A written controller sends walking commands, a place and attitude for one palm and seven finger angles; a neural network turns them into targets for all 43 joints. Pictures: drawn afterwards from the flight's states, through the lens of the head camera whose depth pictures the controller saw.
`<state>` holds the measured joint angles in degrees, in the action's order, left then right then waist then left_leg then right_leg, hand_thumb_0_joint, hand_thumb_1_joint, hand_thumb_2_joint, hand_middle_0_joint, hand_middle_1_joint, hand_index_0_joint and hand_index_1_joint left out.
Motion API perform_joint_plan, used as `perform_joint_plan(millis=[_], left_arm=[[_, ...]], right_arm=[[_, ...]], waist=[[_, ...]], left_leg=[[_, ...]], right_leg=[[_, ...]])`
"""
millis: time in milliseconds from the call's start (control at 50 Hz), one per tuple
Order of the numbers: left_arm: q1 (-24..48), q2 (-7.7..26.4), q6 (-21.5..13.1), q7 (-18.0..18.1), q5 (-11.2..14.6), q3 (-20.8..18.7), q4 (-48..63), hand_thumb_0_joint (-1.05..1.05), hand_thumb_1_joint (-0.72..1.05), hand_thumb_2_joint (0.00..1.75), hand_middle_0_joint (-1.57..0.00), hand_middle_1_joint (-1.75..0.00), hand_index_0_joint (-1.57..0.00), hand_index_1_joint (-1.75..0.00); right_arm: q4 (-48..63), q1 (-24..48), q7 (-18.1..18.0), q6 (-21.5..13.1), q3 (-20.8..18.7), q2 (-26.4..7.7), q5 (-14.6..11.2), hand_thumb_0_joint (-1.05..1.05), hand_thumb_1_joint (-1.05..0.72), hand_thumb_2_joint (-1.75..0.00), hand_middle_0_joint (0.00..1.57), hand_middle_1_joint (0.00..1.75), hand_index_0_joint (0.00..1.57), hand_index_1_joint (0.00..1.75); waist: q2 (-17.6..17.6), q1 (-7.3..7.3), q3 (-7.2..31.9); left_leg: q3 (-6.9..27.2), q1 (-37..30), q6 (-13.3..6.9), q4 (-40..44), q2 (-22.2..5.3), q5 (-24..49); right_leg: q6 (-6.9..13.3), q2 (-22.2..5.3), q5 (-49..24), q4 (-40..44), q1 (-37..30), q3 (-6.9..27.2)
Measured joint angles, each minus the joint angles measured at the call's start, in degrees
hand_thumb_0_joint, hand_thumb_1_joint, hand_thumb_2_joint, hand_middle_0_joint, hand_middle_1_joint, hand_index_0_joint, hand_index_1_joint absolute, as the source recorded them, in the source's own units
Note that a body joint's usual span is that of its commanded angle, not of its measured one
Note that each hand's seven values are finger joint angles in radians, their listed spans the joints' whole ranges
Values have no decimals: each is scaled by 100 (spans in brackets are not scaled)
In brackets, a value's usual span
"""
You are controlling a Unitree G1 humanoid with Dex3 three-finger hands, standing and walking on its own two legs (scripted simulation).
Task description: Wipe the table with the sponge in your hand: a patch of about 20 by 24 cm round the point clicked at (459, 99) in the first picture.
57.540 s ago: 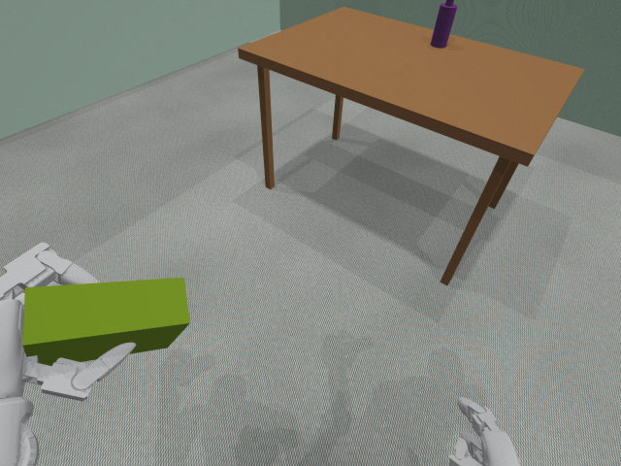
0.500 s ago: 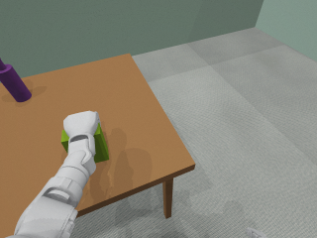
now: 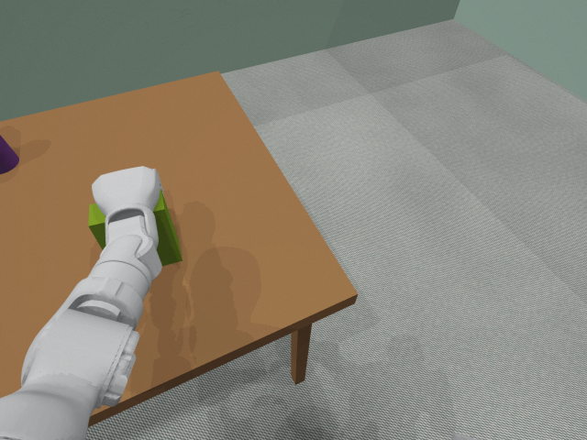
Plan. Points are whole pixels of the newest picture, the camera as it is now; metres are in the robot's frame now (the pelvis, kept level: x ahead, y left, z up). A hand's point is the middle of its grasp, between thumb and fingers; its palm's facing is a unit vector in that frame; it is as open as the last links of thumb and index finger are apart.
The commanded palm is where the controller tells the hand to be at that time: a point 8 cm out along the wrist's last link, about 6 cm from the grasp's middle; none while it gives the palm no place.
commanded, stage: wipe forward along the middle lane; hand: left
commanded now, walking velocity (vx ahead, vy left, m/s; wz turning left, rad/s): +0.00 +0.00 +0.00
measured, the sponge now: (143, 243) +0.42 +0.25 -0.02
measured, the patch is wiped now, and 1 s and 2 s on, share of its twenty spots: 1.00 1.00 1.00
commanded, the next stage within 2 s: slide back across to the first lane in 0.40 s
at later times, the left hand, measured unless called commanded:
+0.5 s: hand (129, 194) +0.48 +0.27 +0.03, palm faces -0.12 -0.01 -0.99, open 9.2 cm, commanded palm +0.47 +0.27 +0.07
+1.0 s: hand (93, 199) +0.47 +0.33 +0.04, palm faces -0.12 -0.04 -0.99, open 9.3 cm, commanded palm +0.44 +0.32 +0.08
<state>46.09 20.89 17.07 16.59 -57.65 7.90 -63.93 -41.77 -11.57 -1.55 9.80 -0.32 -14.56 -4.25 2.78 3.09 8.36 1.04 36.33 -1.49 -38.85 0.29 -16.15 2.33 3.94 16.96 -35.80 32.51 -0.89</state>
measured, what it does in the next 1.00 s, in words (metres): stands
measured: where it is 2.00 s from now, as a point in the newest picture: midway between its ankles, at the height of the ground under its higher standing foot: outside the picture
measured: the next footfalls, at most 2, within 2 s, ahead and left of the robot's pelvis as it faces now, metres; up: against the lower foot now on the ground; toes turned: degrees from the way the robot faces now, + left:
none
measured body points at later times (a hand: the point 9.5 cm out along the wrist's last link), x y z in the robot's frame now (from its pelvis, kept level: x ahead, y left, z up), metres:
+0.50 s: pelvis +0.01 +0.02 +0.00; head +0.09 +0.03 +0.44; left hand +0.48 +0.27 +0.09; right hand +0.06 -0.25 -0.13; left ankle +0.02 +0.10 -0.72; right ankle +0.00 -0.10 -0.72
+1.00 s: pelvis +0.03 +0.03 +0.00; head +0.09 +0.04 +0.45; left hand +0.47 +0.32 +0.09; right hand +0.08 -0.24 -0.12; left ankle +0.02 +0.10 -0.72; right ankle +0.00 -0.10 -0.72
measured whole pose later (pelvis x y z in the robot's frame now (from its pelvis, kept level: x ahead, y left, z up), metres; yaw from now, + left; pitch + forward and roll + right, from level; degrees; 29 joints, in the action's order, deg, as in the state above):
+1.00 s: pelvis +0.03 +0.03 +0.00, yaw -1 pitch +15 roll -3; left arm 43.3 30.1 10.5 13.5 -59.4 -0.2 -62.7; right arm -41.7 -16.2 0.5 9.6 -1.2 -15.2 -3.8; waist 2.5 4.4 8.6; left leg -0.5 34.6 -3.6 -38.1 0.7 -18.6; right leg 0.4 3.4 17.5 -31.9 29.7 0.8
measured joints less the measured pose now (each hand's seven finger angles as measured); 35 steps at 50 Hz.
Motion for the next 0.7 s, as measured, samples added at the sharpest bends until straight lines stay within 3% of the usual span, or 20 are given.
perform_joint_plan(millis=[540, 700], left_arm=[[829, 542, -153, -87, -175, -299, -737, 0, -50, 113, -84, -141, -85, -143], [624, 660, -297, -131, -187, -533, -528, 0, -49, 113, -83, -142, -84, -144]], right_arm=[[-82, -317, 132, -116, -21, -6, 90, 0, -90, -90, 21, 30, 20, 30], [-65, -477, 156, -95, -33, -3, 85, 0, -90, -90, 21, 30, 20, 30]], waist=[[-14, 291, 64], [3, 294, 64]], left_leg=[[-80, 538, -147, -292, 0, -180], [-144, 460, -183, -241, -3, -211]], right_leg=[[-144, -2, 49, -77, 455, 75], [-178, -4, 43, 4, 380, 144]])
